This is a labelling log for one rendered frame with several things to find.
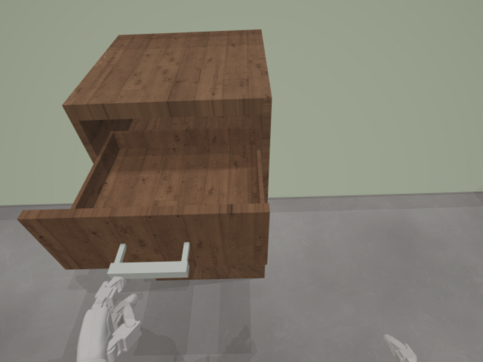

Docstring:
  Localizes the right robot hand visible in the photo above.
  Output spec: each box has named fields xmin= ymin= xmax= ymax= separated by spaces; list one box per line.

xmin=383 ymin=334 xmax=417 ymax=362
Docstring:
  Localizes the left robot hand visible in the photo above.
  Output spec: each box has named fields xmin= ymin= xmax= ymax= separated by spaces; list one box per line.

xmin=76 ymin=277 xmax=142 ymax=362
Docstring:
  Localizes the cabinet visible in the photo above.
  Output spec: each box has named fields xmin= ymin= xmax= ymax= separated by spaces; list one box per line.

xmin=62 ymin=29 xmax=272 ymax=281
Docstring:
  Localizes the drawer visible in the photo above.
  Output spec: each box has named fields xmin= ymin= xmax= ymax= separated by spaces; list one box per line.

xmin=17 ymin=127 xmax=270 ymax=270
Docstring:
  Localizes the handle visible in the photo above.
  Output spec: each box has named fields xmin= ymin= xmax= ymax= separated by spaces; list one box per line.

xmin=107 ymin=242 xmax=190 ymax=279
